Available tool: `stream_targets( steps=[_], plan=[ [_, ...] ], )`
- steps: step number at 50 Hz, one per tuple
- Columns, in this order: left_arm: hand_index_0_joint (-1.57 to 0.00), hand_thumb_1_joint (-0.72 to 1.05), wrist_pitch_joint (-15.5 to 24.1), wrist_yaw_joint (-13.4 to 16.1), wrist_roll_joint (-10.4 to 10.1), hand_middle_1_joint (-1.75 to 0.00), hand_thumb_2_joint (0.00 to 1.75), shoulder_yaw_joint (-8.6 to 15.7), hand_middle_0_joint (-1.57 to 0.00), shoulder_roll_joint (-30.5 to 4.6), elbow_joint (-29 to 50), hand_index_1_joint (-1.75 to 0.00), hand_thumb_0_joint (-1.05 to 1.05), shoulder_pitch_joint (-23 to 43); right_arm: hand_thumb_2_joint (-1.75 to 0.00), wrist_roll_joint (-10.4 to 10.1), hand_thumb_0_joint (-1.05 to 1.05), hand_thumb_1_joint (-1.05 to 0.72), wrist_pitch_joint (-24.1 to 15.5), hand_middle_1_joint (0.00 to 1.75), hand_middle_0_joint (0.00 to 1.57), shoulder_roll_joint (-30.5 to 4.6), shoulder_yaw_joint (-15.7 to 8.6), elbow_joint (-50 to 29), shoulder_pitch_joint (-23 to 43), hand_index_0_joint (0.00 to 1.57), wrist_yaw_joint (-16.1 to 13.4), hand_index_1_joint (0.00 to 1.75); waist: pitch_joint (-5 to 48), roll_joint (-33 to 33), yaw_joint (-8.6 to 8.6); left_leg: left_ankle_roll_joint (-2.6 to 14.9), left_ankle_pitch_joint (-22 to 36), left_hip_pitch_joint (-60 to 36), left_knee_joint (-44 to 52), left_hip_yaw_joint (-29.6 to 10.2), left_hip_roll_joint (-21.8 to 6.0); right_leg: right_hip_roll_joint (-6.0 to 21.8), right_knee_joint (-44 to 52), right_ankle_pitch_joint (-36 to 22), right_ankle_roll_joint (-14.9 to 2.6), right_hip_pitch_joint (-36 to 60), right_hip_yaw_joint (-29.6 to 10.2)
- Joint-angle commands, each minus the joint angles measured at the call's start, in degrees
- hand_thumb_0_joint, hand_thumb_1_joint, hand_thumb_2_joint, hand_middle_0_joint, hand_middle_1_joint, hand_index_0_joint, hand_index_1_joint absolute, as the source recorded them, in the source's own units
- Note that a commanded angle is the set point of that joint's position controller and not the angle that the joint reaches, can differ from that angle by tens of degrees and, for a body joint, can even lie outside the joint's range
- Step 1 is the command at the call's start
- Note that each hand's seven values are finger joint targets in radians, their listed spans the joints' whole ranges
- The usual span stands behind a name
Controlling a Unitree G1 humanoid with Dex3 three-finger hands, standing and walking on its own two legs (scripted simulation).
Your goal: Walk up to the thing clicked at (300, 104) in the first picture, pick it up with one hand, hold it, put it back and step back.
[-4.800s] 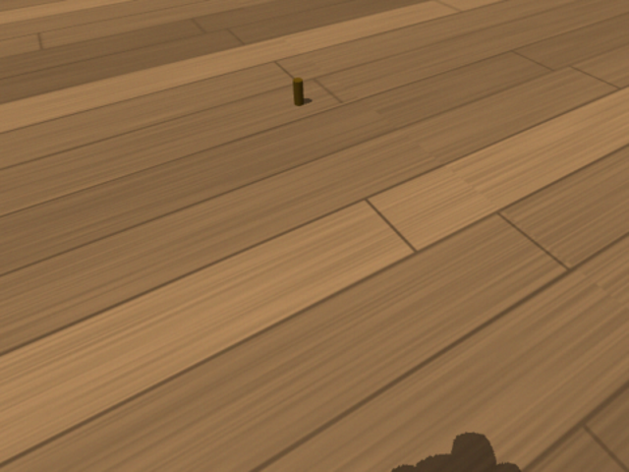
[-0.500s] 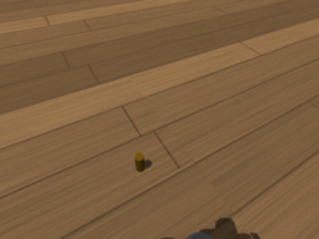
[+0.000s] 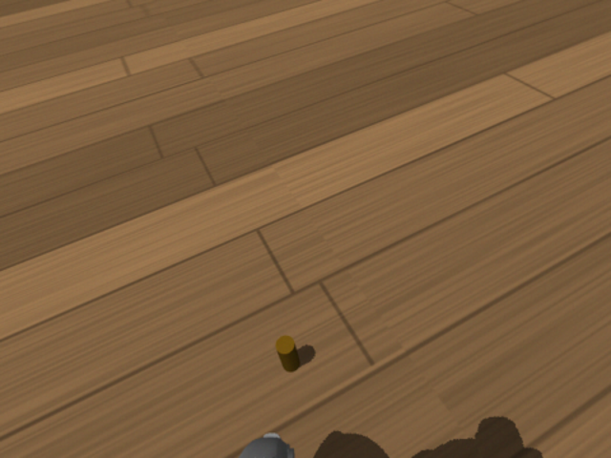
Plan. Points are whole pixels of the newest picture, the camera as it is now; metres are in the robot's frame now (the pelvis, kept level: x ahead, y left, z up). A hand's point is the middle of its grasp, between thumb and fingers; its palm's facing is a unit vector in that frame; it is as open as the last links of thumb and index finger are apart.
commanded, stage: walk up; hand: left
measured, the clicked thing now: (288, 354) +0.53 +0.17 -0.70
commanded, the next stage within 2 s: stand in 1.74 s
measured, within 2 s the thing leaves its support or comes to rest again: neither
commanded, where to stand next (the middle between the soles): +0.16 +0.03 m, yaw -1 degrees
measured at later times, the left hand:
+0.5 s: hand out of the picture +0.13 +0.29 -0.16, palm faces -0.05 -0.91 -0.41, open 7.4 cm
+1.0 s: hand (157, 416) +0.21 +0.28 -0.14, palm faces -0.04 -0.94 -0.34, open 7.4 cm
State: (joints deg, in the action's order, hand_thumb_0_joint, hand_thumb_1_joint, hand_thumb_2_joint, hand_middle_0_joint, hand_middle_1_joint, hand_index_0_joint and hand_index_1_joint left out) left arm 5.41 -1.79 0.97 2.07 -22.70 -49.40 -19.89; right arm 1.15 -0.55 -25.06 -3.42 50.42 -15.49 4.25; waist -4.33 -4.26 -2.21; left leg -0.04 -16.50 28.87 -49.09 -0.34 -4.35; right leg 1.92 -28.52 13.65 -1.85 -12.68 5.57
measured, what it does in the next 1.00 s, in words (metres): walks ahead: left foot, then right foot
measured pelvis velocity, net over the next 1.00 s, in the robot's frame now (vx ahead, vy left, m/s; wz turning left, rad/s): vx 0.10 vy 0.03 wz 0.00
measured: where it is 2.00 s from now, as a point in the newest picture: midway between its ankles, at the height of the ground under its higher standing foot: outside the picture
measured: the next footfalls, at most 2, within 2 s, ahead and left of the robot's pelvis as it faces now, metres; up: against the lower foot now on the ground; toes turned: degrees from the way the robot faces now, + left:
left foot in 0.14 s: +0.16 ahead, +0.15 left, +0.00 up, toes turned +1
right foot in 0.40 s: +0.15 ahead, -0.10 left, +0.00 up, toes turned -2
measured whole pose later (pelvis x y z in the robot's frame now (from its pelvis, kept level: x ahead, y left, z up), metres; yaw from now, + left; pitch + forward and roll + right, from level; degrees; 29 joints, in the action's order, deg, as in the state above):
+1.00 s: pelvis +0.10 +0.03 +0.01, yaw +0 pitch -2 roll +0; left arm 1.5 -0.4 0.1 -0.9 -20.5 -64.7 -2.2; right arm -0.2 -0.6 -21.1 0.2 65.5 -4.1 1.2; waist -3.0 0.1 0.3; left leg 0.1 -10.8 9.9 -23.1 1.3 -0.7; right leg 2.3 -22.4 11.2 1.5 -8.8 1.8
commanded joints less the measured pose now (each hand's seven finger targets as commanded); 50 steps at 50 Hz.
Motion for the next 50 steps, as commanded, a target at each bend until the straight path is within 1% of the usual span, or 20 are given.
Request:
stream_targets(
  steps=[1,4,6,7,8,9,11,13,17,19,20,21,22,23,25,26,28,31,37,50],
  plan=[
    [-0.20,0.90,0.8,1.7,-0.1,-0.30,0.90,4.3,-0.20,-16.0,4.1,-0.30,0.00,0.5,-0.90,0.2,0.00,-0.90,-1.2,0.30,0.20,-7.1,-2.3,-4.1,1.8,0.20,-1.1,0.30,0.9,12.8,0.39,0.16,3.6,-4.0,7.4,1.6,-0.4,13.3,8.6,-11.0,-9.46,-2.4,-9.6],
    [-0.20,0.90,-0.1,2.2,-0.6,-0.30,0.90,3.5,-0.20,-15.8,4.0,-0.30,0.00,1.5,-0.90,-0.3,0.00,-0.90,-1.8,0.30,0.20,-5.9,-1.8,-3.4,1.4,0.20,-2.0,0.30,4.1,11.3,1.48,1.35,7.9,-11.4,14.3,3.4,1.7,12.7,-0.3,-25.7,-8.27,-2.0,-7.2],
    [-0.20,0.90,-0.8,2.5,-1.2,-0.30,0.90,2.1,-0.20,-13.2,4.3,-0.30,0.00,2.0,-0.90,0.1,0.00,-0.90,-2.5,0.30,0.20,-8.6,-2.6,-1.6,-2.9,0.20,-2.9,0.30,7.4,5.4,4.09,3.65,12.6,-21.2,21.4,2.1,2.4,9.1,-10.9,-19.8,-4.55,-5.1,-4.4],
    [-0.20,0.90,-0.9,2.2,-1.5,-0.30,0.90,1.2,-0.20,-10.3,5.1,-0.30,0.00,-0.7,-0.90,0.4,0.00,-0.90,-2.8,0.30,0.20,-13.9,-4.3,-1.6,-6.9,0.20,-3.2,0.30,11.6,-6.0,5.02,6.67,10.3,-27.9,24.5,-11.1,-7.3,4.2,-22.1,-6.1,-1.37,-10.6,-1.8],
    [-0.20,0.90,-1.5,2.2,-1.7,-0.30,0.90,0.9,-0.20,-9.3,4.6,-0.30,0.00,-2.5,-0.90,-0.2,0.00,-0.90,-2.9,0.30,0.20,-17.4,-4.9,-3.0,-5.5,0.20,-3.3,0.30,9.1,-8.9,3.87,12.01,8.5,-29.3,29.5,-25.9,-16.2,-2.6,-27.7,17.5,0.35,-20.2,-1.4],
    [-0.20,0.90,-2.2,3.0,-1.1,-0.30,0.90,2.0,-0.20,-13.2,2.6,-0.30,0.00,-1.9,-0.90,-1.3,0.00,-0.90,-2.5,0.30,0.20,-18.3,-5.4,-2.5,-5.2,0.20,-3.1,0.30,8.9,-7.2,4.73,16.86,3.4,-27.7,30.0,-29.4,-19.0,0.0,-33.4,21.4,-0.15,-21.1,-4.8],
    [-0.20,0.90,-2.3,3.0,-1.0,-0.30,0.90,2.3,-0.20,-14.2,1.6,-0.30,0.00,-0.2,-0.90,-1.1,0.00,-0.90,-2.1,0.30,0.20,-14.9,-4.3,-3.9,-1.2,0.20,-3.7,0.30,4.5,-3.6,3.30,15.76,3.2,-20.3,29.1,-21.3,-15.4,2.1,-31.7,19.4,-0.21,-19.8,-7.4],
    [-0.20,0.90,-2.1,2.5,-1.1,-0.30,0.90,2.3,-0.20,-12.9,-0.6,-0.30,0.00,-3.1,-0.90,-0.6,0.00,-0.90,-2.0,0.30,0.20,-13.8,-3.4,-4.3,2.9,0.20,-3.8,0.30,2.9,-7.0,1.42,13.40,4.6,-14.1,27.7,-13.1,-11.3,2.9,-24.5,14.4,-0.11,-14.5,-5.9],
    [-0.20,0.90,-2.0,2.6,-0.4,-0.30,0.90,2.5,-0.20,-10.4,-3.3,-0.30,0.00,-2.7,-0.90,-0.3,0.00,-0.90,-1.1,0.30,0.20,-11.9,-2.1,-4.7,7.1,0.20,-3.6,0.30,4.4,-6.1,0.85,11.33,3.7,-6.0,23.7,-8.4,-8.6,-0.5,-11.9,5.8,0.84,-2.6,-2.4],
    [-0.20,0.90,-1.4,3.2,0.3,-0.30,0.90,2.8,-0.20,-10.9,-4.2,-0.30,0.00,-3.3,-0.90,-1.1,0.00,-0.90,-0.4,0.30,0.20,-8.9,-0.8,-4.9,8.9,0.20,-3.4,0.30,6.3,-2.1,-0.90,7.87,0.5,-3.5,17.1,-5.8,-6.8,-0.9,-2.5,-0.2,0.29,3.8,-3.4],
    [-0.20,0.90,-1.0,3.5,0.8,-0.30,0.90,3.2,-0.20,-12.8,-3.6,-0.30,0.00,-1.0,-0.90,-1.4,0.00,-0.90,-0.2,0.30,0.20,-6.1,0.2,-4.5,7.5,0.20,-3.5,0.30,5.7,4.6,-0.31,5.11,-1.0,-1.2,12.3,-3.6,-4.2,3.8,3.5,1.8,-1.12,4.2,-11.3],
    [-0.20,0.90,-0.4,3.6,1.1,-0.30,0.90,3.7,-0.20,-17.4,-1.9,-0.30,0.00,3.6,-0.90,-1.6,0.00,-0.90,0.0,0.30,0.20,-4.2,0.6,-4.2,7.2,0.20,-3.4,0.30,3.0,12.5,1.69,1.54,-7.3,0.9,6.3,-0.2,2.2,15.4,10.9,8.2,-5.89,-2.2,-30.3],
    [-0.20,0.90,-0.9,3.4,0.5,-0.30,0.90,3.8,-0.20,-19.8,-1.7,-0.30,0.00,8.0,-0.90,-1.3,0.00,-0.90,0.4,0.30,0.20,-8.0,-0.7,-2.3,7.6,0.20,-4.2,0.30,1.0,12.9,1.65,1.42,-13.7,-6.3,1.5,-1.0,1.3,20.0,11.0,10.0,-11.27,-11.8,-32.6],
    [-0.20,0.90,-1.0,3.2,0.2,-0.30,0.90,3.0,-0.20,-16.8,-1.3,-0.30,0.00,10.6,-0.90,-1.6,0.00,-0.90,0.3,0.30,0.20,-8.6,-0.9,-0.5,6.1,0.20,-4.1,0.30,0.7,9.6,3.31,1.56,-12.5,-9.0,3.5,-1.6,1.0,17.1,8.5,6.6,-10.70,-11.6,-27.4],
    [-0.20,0.90,-1.3,3.1,-0.2,-0.30,0.90,1.7,-0.20,-13.8,-2.1,-0.30,0.00,12.5,-0.90,-1.9,0.00,-0.90,-0.8,0.30,0.20,-7.9,-0.5,2.1,4.2,0.20,-4.0,0.30,3.8,9.3,4.61,2.41,2.0,-15.1,15.9,-1.0,0.5,10.3,1.9,-4.6,-4.63,-8.8,-16.3],
    [-0.20,0.90,-1.3,2.9,-0.5,-0.30,0.90,1.1,-0.20,-12.0,-2.7,-0.30,0.00,11.5,-0.90,-1.6,0.00,-0.90,-1.2,0.30,0.20,-8.7,-0.8,2.7,5.2,0.20,-4.1,0.30,6.0,9.1,3.99,3.30,8.5,-18.2,18.2,-4.3,-1.5,8.1,-0.5,-9.5,-2.52,-8.9,-13.4],
    [-0.20,0.90,-1.8,2.5,-0.8,-0.30,0.90,0.9,-0.20,-11.9,-4.5,-0.30,0.00,10.2,-0.90,-1.5,0.00,-0.90,-1.5,0.30,0.20,-10.6,-0.5,2.5,9.4,0.20,-3.8,0.30,6.6,7.6,1.58,5.08,4.1,-13.4,20.8,-8.4,-4.2,3.6,-0.1,-1.7,-0.20,-3.9,-9.8],
    [-0.20,0.90,-1.8,2.6,-0.9,-0.30,0.90,0.8,-0.20,-12.0,-6.1,-0.30,0.00,12.7,-0.90,-1.6,0.00,-0.90,-1.2,0.30,0.20,-8.9,0.6,5.2,10.0,0.20,-3.7,0.30,6.0,6.9,2.08,3.24,6.2,-14.3,21.9,-4.9,-1.8,6.0,2.3,-3.7,-1.19,-1.0,-11.9],
    [-0.20,0.90,-2.3,2.5,-1.5,-0.30,0.90,0.2,-0.20,-11.0,-8.8,-0.30,0.00,15.4,-0.90,-1.4,0.00,-0.90,-1.6,0.30,0.20,-8.9,1.2,8.9,11.9,0.20,-3.9,0.30,8.1,3.8,1.39,3.17,12.6,-16.4,26.3,-5.7,-3.2,5.1,3.4,-8.4,0.01,4.5,-9.0],
    [-0.20,0.90,-2.9,2.1,-1.0,-0.30,0.90,-0.3,-0.20,-10.2,-13.4,-0.30,0.00,19.8,-0.90,-1.2,0.00,-0.90,-1.2,0.30,0.20,-7.8,1.3,12.5,14.9,0.20,-3.9,0.30,6.5,3.7,1.90,1.85,11.7,-20.6,31.5,-4.1,-2.7,5.9,11.3,-8.1,1.27,5.3,-9.0]
  ],
)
